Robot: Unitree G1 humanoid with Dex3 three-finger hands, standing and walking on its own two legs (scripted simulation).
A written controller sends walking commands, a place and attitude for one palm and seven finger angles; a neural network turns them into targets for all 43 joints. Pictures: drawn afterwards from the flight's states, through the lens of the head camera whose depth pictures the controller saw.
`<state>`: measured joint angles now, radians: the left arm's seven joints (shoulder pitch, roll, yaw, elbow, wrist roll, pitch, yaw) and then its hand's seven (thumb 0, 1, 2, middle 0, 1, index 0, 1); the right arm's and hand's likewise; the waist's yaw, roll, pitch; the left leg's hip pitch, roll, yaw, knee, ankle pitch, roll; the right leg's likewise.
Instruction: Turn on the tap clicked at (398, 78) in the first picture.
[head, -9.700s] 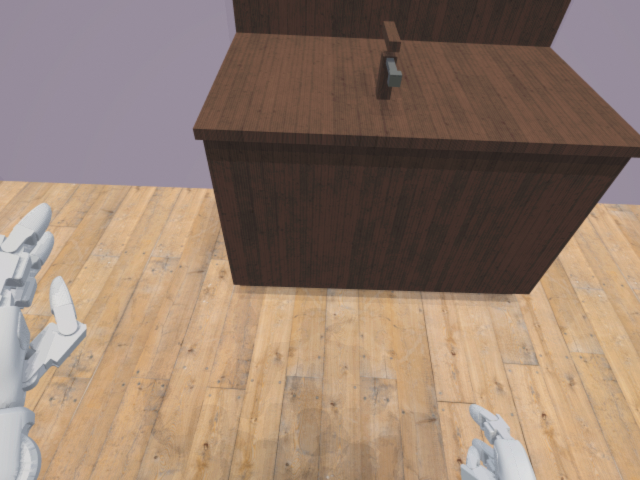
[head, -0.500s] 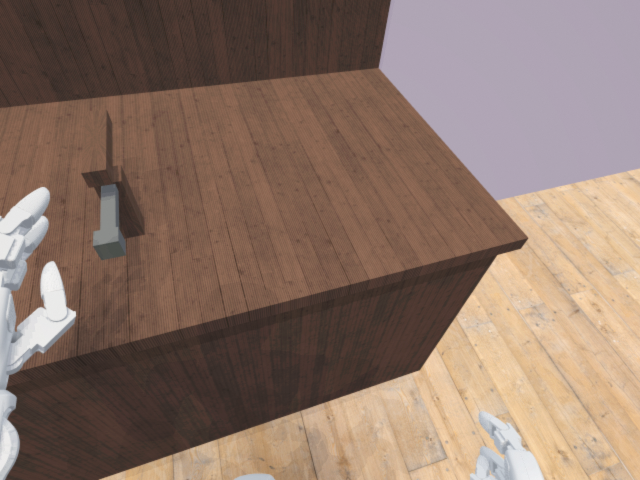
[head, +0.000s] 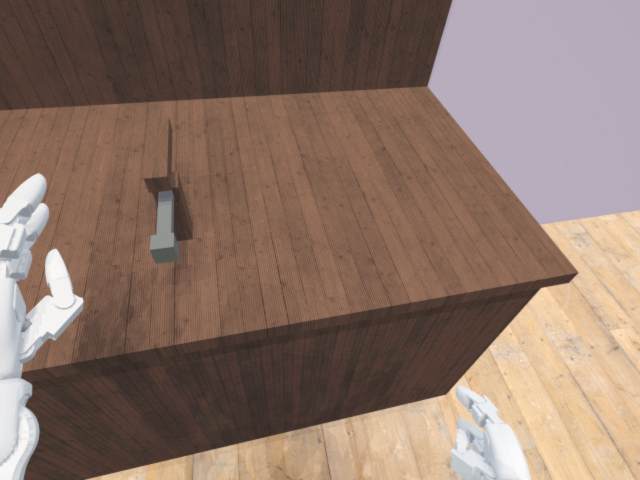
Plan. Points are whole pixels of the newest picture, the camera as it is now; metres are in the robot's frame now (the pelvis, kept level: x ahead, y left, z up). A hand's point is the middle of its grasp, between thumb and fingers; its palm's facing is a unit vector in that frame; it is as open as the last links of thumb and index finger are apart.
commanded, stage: come to a stop and stand still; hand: left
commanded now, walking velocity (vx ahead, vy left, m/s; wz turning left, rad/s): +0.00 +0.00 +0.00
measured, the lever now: (164, 248) +0.35 +0.25 +0.08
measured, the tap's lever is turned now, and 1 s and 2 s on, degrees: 0 0 0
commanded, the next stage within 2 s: look again from close up in 0.80 s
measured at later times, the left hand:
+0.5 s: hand (155, 266) +0.26 +0.21 +0.16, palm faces +0.36 -0.84 -0.40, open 7.4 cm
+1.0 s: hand (155, 280) +0.25 +0.20 +0.16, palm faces +0.37 -0.85 -0.37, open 7.4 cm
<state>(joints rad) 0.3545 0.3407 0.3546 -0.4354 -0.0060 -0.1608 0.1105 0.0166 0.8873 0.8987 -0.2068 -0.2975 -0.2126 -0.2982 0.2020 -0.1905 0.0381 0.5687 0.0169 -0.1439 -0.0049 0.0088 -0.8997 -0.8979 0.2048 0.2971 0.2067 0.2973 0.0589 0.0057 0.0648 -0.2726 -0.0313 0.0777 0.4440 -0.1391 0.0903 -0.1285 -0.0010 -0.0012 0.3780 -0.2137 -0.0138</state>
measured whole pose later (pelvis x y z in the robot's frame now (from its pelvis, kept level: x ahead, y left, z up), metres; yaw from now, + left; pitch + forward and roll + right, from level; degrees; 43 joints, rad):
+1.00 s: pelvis +0.03 -0.04 +0.00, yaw +0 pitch -1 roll -2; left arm 0.43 0.36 0.34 -0.44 -0.05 -0.15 0.10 0.02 0.89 0.90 -0.21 -0.30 -0.21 -0.30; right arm 0.21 -0.21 0.02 0.57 0.03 -0.08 -0.05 0.01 -0.90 -0.90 0.20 0.30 0.20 0.30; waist 0.01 0.00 0.03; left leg -0.27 0.01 0.06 0.46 -0.18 0.05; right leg -0.12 0.04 0.00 0.37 -0.25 -0.01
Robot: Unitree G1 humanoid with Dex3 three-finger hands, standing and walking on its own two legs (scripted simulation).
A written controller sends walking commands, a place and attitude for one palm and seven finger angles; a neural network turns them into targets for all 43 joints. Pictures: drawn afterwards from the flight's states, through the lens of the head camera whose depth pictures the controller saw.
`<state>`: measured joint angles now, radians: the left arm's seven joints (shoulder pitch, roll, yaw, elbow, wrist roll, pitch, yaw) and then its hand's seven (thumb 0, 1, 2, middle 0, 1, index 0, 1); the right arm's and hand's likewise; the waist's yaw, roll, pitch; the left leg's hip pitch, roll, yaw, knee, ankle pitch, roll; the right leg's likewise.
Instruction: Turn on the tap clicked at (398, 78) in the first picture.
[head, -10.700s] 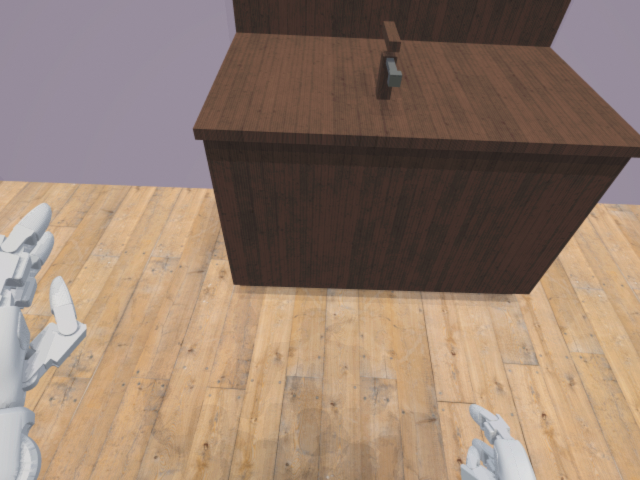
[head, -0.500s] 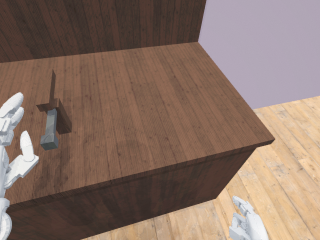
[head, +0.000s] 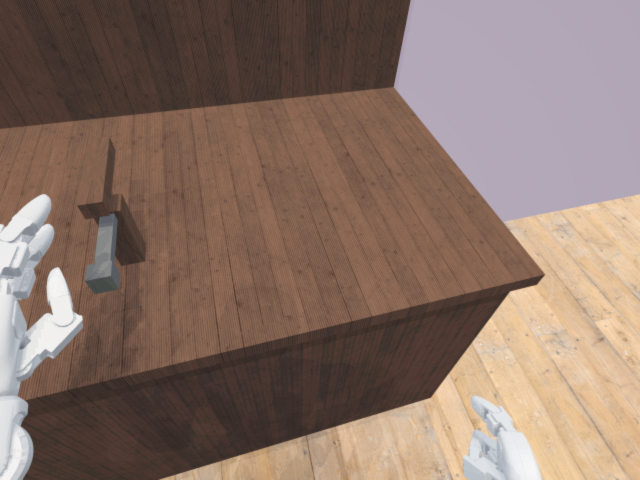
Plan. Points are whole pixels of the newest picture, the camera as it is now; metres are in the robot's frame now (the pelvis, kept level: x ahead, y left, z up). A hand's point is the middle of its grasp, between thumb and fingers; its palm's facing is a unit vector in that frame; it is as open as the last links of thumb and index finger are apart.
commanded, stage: look again from close up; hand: left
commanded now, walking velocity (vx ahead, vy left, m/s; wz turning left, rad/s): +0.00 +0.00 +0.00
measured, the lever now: (103, 277) +0.31 +0.29 +0.08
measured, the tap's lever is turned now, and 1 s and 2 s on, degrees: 0 0 0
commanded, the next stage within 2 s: come to a stop and stand still in 0.18 s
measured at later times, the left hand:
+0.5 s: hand (7, 278) +0.24 +0.30 +0.19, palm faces +0.50 -0.78 -0.37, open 7.4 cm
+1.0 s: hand (50, 306) +0.23 +0.27 +0.16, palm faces +0.36 -0.86 -0.37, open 7.4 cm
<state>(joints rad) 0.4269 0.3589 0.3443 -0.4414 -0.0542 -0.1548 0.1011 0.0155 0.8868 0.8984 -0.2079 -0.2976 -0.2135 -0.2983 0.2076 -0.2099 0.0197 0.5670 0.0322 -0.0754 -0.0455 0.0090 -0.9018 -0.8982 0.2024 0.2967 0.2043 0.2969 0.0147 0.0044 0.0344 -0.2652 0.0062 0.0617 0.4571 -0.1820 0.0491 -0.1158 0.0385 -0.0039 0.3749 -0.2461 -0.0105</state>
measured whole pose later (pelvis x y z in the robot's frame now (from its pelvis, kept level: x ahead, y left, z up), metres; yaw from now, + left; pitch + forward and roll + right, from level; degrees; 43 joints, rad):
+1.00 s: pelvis +0.00 +0.03 +0.00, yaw +0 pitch +1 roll -2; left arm 0.41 0.36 0.36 -0.49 -0.03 -0.24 0.09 0.01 0.89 0.90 -0.21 -0.30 -0.21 -0.30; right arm 0.19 -0.19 0.03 0.57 0.01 -0.14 -0.02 0.01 -0.90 -0.90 0.20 0.30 0.21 0.30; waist 0.01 -0.02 0.05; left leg -0.30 -0.03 0.08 0.49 -0.20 0.09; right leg -0.15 0.00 0.00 0.40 -0.26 0.03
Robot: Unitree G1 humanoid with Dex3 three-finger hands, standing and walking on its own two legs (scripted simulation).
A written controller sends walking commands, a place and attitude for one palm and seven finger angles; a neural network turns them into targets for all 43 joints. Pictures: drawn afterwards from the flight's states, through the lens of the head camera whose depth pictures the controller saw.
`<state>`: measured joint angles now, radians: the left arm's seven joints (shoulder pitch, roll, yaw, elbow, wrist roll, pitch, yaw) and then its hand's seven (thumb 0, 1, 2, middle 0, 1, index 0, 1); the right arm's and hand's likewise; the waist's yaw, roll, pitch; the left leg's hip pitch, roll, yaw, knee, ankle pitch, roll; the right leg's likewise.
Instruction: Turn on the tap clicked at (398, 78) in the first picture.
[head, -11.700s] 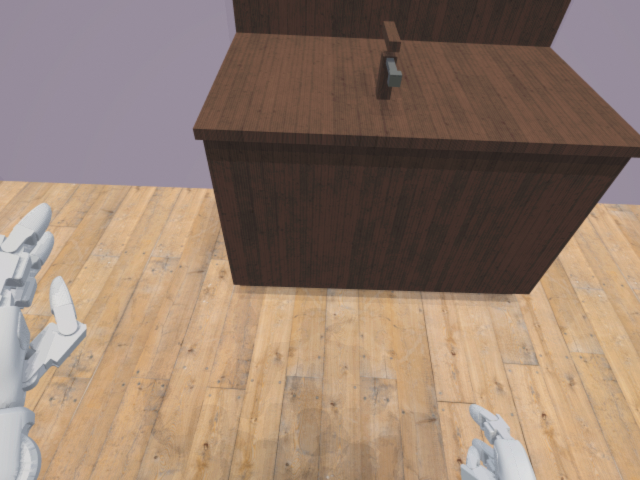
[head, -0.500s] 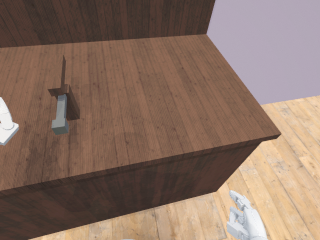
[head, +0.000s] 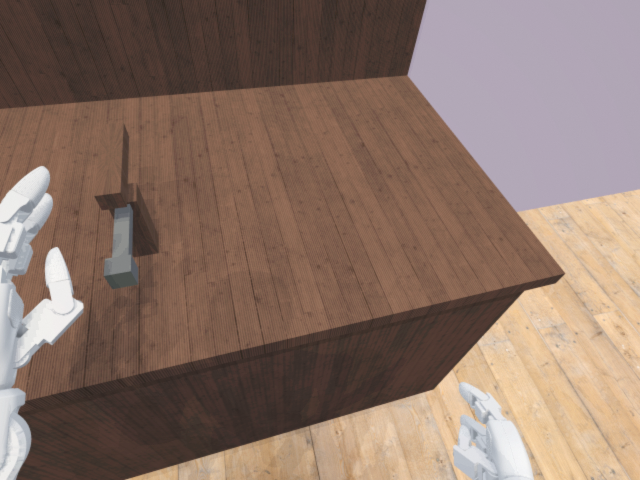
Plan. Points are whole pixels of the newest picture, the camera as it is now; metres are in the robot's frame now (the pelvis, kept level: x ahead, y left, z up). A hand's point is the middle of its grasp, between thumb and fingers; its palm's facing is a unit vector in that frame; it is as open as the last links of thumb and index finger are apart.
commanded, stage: come to a stop and stand still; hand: left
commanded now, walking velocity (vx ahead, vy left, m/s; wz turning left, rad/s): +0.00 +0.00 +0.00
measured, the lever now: (121, 271) +0.31 +0.26 +0.08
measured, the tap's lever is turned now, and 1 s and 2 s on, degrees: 0 0 0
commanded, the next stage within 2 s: look again from close up in 0.20 s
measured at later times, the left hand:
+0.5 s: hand (79, 318) +0.22 +0.24 +0.16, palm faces +0.37 -0.85 -0.38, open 7.4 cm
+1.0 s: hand (107, 313) +0.22 +0.21 +0.17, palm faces +0.34 -0.86 -0.39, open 7.4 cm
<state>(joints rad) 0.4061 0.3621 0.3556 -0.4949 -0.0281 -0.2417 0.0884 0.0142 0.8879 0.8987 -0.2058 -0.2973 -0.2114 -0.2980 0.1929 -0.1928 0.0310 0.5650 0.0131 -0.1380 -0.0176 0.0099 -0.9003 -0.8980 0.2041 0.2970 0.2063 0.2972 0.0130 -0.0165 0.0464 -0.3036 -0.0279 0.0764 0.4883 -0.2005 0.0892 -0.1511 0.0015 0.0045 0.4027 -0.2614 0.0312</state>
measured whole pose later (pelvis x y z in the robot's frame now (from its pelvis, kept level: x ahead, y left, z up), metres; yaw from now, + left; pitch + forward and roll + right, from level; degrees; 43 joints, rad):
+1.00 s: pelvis -0.01 -0.03 +0.00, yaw +0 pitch +1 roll -1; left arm 0.42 0.39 0.37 -0.52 -0.06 -0.20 0.09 0.02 0.89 0.90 -0.21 -0.30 -0.21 -0.30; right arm 0.18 -0.18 0.03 0.53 0.01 -0.12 -0.03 0.01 -0.90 -0.90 0.20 0.30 0.21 0.30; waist 0.02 -0.02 0.08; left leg -0.29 0.00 0.06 0.44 -0.16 0.05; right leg -0.16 0.03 0.00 0.38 -0.24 -0.01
